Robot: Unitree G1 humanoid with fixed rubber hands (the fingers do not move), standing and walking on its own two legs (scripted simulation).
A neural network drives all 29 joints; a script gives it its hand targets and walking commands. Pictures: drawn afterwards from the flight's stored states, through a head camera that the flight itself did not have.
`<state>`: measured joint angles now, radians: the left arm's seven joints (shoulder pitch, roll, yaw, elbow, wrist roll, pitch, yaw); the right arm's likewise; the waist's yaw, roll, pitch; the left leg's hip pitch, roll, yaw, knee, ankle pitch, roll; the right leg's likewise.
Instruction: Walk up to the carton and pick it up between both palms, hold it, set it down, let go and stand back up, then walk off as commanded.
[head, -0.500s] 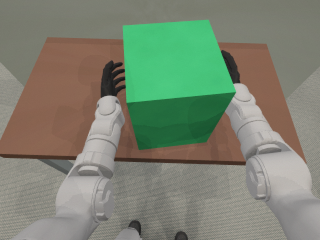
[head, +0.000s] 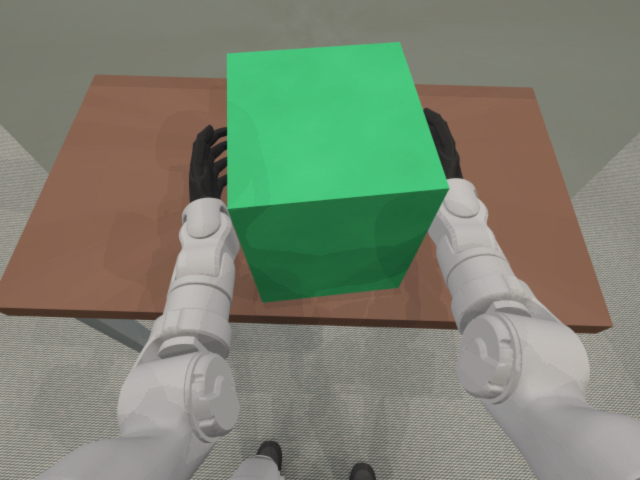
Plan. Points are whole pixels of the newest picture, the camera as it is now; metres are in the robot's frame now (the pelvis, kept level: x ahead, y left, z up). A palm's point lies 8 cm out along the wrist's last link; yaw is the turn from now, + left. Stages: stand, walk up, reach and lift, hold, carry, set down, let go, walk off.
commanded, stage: reach and lift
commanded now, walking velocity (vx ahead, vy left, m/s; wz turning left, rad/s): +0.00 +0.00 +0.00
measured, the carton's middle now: (324, 186) +0.45 +0.07 +0.04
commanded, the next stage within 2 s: none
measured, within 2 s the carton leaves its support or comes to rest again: leaves its support in 0.98 s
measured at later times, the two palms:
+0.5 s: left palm (208, 194) +0.41 +0.21 +0.05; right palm (441, 176) +0.46 -0.08 +0.07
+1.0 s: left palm (206, 198) +0.40 +0.21 +0.06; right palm (443, 179) +0.45 -0.08 +0.07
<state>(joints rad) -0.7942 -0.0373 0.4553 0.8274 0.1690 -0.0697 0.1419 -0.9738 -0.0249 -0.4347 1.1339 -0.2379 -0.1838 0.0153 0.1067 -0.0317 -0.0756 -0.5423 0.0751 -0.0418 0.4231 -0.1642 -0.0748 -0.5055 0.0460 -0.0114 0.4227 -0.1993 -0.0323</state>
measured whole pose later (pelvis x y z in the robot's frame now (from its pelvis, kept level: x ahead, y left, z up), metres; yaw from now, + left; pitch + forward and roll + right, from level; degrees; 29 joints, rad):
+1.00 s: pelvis -0.01 +0.00 +0.00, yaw +0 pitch +16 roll -1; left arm -0.77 -0.06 0.47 0.83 0.17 -0.15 0.15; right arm -0.92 -0.02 -0.41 1.13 -0.28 -0.34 -0.02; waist 0.11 -0.03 -0.08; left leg -0.54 0.08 -0.04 0.42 -0.16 -0.07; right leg -0.51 0.05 -0.01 0.42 -0.19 -0.03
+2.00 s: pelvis -0.02 +0.00 +0.00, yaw +0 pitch +15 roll -1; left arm -0.75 -0.05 0.42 0.91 0.17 -0.09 0.21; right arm -0.93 -0.10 -0.14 1.22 -0.09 -0.26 -0.07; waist 0.11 -0.03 -0.21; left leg -0.54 0.08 -0.04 0.42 -0.13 -0.07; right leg -0.51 0.05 -0.01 0.42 -0.16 -0.03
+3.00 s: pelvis -0.04 +0.03 +0.01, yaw +0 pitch +7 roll -2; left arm -0.87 0.07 0.25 0.72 0.14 0.46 0.14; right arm -0.94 -0.08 -0.09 0.87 0.15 0.30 -0.18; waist -0.02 -0.03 -0.25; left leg -0.42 0.05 -0.04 0.41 -0.12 -0.04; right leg -0.34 0.02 -0.01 0.33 -0.12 0.01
